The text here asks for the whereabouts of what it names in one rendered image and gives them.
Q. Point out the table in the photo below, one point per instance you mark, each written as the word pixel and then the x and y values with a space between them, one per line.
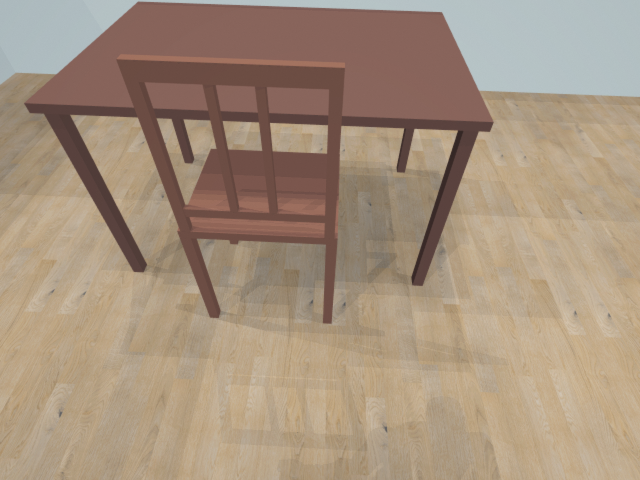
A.
pixel 403 69

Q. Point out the chair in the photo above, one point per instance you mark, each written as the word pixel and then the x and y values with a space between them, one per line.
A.
pixel 246 195

